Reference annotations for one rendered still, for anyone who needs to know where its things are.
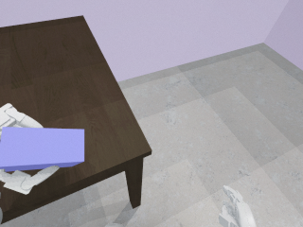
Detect robot left hand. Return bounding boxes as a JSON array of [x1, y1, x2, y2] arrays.
[[0, 103, 60, 195]]

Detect table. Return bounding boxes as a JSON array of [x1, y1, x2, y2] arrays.
[[0, 15, 152, 224]]

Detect sponge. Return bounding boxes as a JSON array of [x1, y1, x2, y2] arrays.
[[0, 127, 84, 172]]

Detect robot right hand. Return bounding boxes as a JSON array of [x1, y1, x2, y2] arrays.
[[219, 185, 257, 227]]

